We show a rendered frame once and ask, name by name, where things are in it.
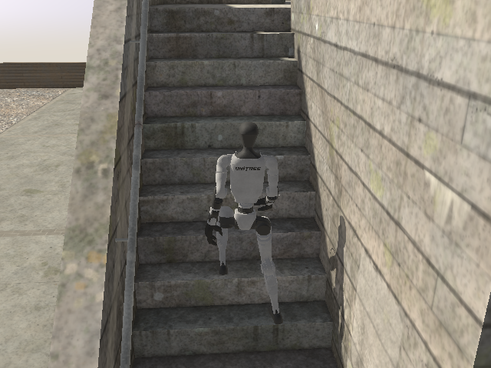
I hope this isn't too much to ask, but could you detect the right robot forearm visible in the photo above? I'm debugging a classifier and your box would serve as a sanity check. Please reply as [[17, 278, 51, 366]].
[[265, 186, 279, 205]]

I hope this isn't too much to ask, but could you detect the robot right shin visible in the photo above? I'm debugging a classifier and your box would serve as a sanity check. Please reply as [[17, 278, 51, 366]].
[[264, 261, 279, 314]]

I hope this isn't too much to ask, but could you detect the robot left hand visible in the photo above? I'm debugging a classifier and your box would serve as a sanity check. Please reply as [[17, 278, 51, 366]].
[[205, 223, 222, 246]]

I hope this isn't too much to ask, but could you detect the humanoid robot torso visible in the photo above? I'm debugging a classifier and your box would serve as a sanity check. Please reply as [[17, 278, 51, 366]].
[[229, 152, 265, 230]]

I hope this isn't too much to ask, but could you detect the right robot upper arm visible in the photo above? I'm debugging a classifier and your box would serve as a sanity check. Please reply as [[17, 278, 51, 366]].
[[263, 155, 278, 197]]

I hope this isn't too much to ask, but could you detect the robot right hand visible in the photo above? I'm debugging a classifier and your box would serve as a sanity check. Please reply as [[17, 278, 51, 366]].
[[254, 198, 272, 211]]

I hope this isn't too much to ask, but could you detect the left robot upper arm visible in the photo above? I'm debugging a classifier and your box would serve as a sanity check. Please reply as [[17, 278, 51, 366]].
[[216, 154, 232, 199]]

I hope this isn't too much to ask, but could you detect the left robot forearm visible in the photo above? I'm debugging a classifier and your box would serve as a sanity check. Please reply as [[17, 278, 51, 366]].
[[207, 187, 223, 225]]

